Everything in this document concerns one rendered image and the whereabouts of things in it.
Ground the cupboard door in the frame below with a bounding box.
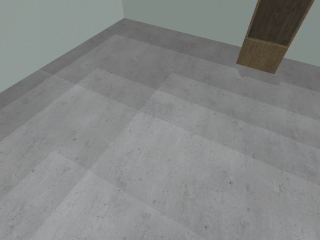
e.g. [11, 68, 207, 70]
[247, 0, 312, 46]

